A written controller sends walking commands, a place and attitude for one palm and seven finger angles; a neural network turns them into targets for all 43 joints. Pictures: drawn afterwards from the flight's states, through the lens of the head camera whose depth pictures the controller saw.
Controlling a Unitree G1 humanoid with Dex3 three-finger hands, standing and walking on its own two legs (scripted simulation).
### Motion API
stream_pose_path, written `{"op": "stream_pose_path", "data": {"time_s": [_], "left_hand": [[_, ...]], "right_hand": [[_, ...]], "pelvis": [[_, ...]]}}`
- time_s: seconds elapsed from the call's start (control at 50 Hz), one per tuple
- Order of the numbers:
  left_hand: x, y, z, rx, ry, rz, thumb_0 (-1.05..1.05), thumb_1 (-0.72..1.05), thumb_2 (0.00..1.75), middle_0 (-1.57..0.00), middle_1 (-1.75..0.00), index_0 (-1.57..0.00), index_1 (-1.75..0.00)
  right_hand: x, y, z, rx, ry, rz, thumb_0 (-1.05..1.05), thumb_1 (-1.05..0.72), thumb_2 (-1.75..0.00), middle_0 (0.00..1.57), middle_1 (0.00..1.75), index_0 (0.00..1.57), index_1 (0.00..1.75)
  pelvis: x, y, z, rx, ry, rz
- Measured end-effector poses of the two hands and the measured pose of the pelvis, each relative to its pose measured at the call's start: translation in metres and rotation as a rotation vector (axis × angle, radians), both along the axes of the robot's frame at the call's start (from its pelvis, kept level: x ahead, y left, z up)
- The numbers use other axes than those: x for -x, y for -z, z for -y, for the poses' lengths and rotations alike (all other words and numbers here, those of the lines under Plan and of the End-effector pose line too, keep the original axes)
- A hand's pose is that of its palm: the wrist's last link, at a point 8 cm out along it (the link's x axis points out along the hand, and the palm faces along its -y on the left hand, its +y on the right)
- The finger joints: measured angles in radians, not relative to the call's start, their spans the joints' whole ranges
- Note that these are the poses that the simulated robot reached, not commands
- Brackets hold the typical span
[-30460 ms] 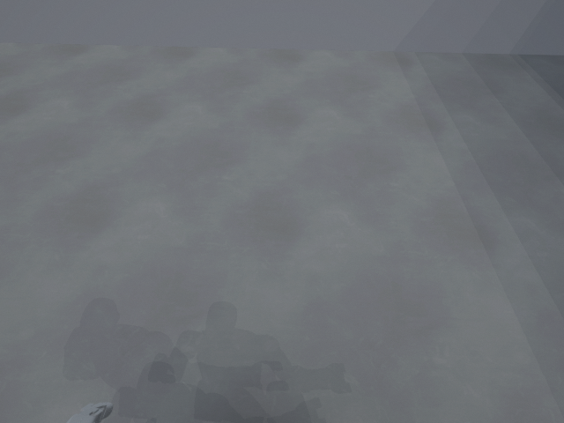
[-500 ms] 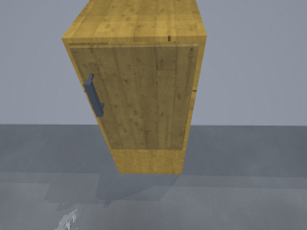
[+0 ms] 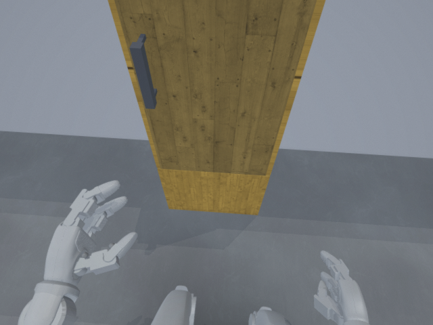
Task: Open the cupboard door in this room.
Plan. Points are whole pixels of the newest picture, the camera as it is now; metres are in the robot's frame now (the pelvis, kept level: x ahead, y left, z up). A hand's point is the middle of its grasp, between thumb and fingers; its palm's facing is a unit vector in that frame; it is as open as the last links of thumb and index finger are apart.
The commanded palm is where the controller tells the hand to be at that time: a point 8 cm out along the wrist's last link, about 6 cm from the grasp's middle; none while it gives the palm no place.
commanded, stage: raise the hand with hooked fingers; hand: left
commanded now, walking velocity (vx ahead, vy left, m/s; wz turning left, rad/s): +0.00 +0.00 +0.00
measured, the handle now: (146, 73) +0.61 +0.22 +0.11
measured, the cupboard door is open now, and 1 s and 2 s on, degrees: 0 0 0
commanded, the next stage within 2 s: move the hooked fingers beside the handle in 1.48 s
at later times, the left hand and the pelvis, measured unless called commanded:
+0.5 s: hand (75, 211) +0.27 +0.25 +0.09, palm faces +0.03 -1.00 -0.05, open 12.7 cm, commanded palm +0.24 +0.31 +0.10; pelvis +0.01 +0.04 +0.03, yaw -1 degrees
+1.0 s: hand (51, 168) +0.31 +0.29 +0.13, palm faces +0.04 -1.00 -0.04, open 14.0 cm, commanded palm +0.28 +0.34 +0.13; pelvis +0.02 +0.02 +0.05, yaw -1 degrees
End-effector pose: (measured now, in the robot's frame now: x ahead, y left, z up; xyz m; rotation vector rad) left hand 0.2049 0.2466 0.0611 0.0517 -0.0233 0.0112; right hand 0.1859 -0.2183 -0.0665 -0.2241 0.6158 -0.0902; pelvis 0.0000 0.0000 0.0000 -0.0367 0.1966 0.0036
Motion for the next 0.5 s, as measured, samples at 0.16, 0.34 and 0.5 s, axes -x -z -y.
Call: {"op": "stream_pose_path", "data": {"time_s": [0.16, 0.34, 0.5], "left_hand": [[-0.025, -0.007, -0.021, 0.022, 0.020, -0.093, 0.01, 0.19, 0.60, -0.25, -0.75, -0.25, -0.76], [-0.029, -0.021, -0.046, 0.003, -0.008, -0.042, 0.01, -0.02, 0.51, -0.27, -0.89, -0.26, -0.89], [-0.038, -0.033, -0.062, 0.004, -0.018, -0.031, 0.00, -0.21, 0.43, -0.28, -1.01, -0.28, -1.01]], "right_hand": [[0.063, 0.003, -0.010, -0.015, 0.090, -0.134, 0.01, -0.90, -0.90, 0.21, 0.30, 0.21, 0.31], [0.066, -0.017, 0.002, 0.067, 0.103, -0.122, 0.01, -0.90, -0.90, 0.21, 0.30, 0.21, 0.30], [0.031, -0.039, -0.007, 0.081, 0.059, -0.031, 0.01, -0.90, -0.90, 0.21, 0.30, 0.21, 0.30]], "pelvis": [[0.003, -0.016, -0.017, 0.003, 0.018, 0.008], [-0.001, -0.024, -0.034, 0.007, 0.019, 0.020], [-0.006, -0.031, -0.039, 0.011, 0.012, 0.041]]}}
